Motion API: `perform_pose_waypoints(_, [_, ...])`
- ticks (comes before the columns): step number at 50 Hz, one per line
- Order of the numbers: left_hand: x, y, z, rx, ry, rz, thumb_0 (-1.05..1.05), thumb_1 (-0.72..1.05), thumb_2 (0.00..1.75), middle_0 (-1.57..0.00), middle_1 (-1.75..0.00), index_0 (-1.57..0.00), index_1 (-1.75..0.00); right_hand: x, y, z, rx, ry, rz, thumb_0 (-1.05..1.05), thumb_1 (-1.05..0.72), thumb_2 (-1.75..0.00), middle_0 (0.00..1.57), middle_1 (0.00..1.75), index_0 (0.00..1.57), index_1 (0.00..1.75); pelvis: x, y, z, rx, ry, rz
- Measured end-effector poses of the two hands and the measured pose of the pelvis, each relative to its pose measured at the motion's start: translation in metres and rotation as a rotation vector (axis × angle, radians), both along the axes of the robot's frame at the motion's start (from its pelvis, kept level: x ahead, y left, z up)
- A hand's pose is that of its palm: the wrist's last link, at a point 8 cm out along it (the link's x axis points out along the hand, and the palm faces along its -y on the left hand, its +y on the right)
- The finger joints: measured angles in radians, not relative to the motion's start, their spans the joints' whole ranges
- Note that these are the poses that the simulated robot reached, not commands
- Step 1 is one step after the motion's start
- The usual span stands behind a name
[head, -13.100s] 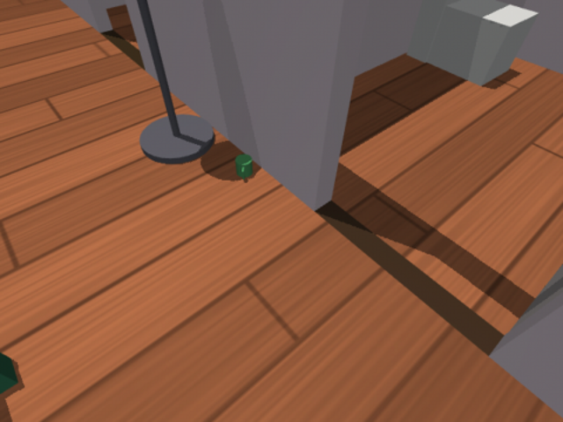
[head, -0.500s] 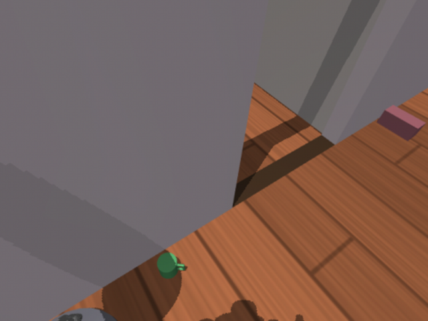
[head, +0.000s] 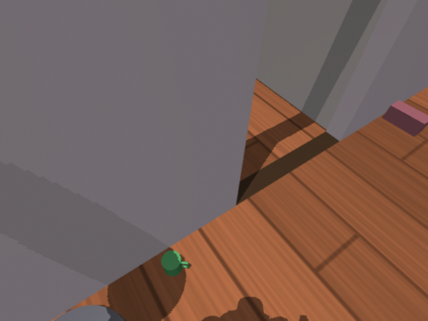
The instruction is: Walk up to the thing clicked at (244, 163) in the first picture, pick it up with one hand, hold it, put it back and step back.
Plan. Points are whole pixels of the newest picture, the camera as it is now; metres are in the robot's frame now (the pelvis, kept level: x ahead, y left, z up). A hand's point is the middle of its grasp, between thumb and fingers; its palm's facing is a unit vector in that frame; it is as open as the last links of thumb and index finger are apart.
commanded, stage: stand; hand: left
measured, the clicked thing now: (175, 263) +0.46 +0.17 -0.74
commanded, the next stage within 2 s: walk up in 1.50 s
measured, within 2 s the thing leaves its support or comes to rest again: neither
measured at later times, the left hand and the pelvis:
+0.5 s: hand out of the picture +0.08 +0.24 -0.16, palm faces -0.05 -0.94 -0.35, open 7.4 cm; pelvis +0.00 -0.01 +0.00, yaw +0 degrees
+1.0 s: hand out of the picture +0.08 +0.24 -0.15, palm faces -0.04 -0.94 -0.35, open 7.4 cm; pelvis +0.01 -0.02 +0.00, yaw +0 degrees
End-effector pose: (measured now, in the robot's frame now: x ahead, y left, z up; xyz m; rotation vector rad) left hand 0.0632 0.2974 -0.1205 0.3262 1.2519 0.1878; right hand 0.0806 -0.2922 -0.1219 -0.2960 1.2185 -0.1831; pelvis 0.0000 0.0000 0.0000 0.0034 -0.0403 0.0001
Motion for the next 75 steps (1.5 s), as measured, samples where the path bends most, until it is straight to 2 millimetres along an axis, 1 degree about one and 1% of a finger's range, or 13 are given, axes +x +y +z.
perform_pose_waypoints(12, [0.010,-0.009,0.004,0.007,-0.030,-0.018,0.00,0.91,0.90,-0.20,-0.30,-0.20,-0.30,-0.011,-0.012,-0.002,-0.002,0.018,-0.013,0.00,-0.91,-0.89,0.21,0.29,0.20,0.30,-0.001,-0.009,0.000,-0.001,-0.001,0.001])
perform_pose_waypoints(26, [0.015,-0.014,0.003,0.003,-0.031,-0.020,0.00,0.91,0.90,-0.20,-0.30,-0.20,-0.30,-0.022,-0.020,-0.001,-0.012,0.042,-0.023,0.00,-0.91,-0.89,0.21,0.29,0.20,0.30,0.001,-0.014,0.000,-0.004,0.000,0.000])
perform_pose_waypoints(33, [0.015,-0.015,0.003,0.003,-0.027,-0.015,0.00,0.91,0.90,-0.20,-0.30,-0.20,-0.30,-0.020,-0.020,-0.002,-0.011,0.043,-0.018,0.00,-0.91,-0.89,0.21,0.29,0.20,0.30,0.002,-0.015,0.000,-0.003,-0.001,0.000])
perform_pose_waypoints(54, [0.014,-0.013,0.004,0.009,-0.017,-0.004,0.00,0.91,0.90,-0.20,-0.30,-0.20,-0.30,-0.006,-0.019,-0.001,-0.012,0.024,0.005,0.00,-0.91,-0.89,0.21,0.29,0.20,0.30,0.007,-0.016,0.000,-0.003,0.003,0.000])
perform_pose_waypoints(64, [0.017,-0.014,0.003,0.009,-0.018,-0.008,0.00,0.91,0.90,-0.20,-0.30,-0.20,-0.30,-0.004,-0.020,0.000,-0.015,0.021,0.000,0.00,-0.91,-0.89,0.21,0.29,0.20,0.30,0.009,-0.016,0.000,-0.003,0.002,-0.003])
perform_pose_waypoints(75, [0.020,-0.014,0.004,0.009,-0.022,-0.015,0.00,0.91,0.90,-0.20,-0.30,-0.20,-0.30,-0.007,-0.021,-0.001,-0.017,0.029,-0.006,0.00,-0.91,-0.89,0.21,0.29,0.20,0.30,0.010,-0.016,0.000,-0.003,0.004,-0.005])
